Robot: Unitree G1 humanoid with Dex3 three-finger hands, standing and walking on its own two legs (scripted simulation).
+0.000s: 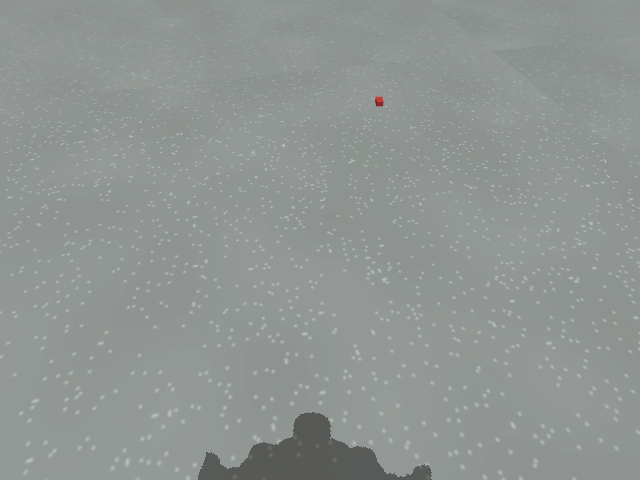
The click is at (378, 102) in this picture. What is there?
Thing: small brick
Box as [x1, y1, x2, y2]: [375, 97, 382, 105]
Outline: 376,97 376,105 382,105 382,97
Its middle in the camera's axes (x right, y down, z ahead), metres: +0.36 -0.85 +2.40
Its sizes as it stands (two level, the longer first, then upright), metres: 0.066 0.042 0.027
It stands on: the floor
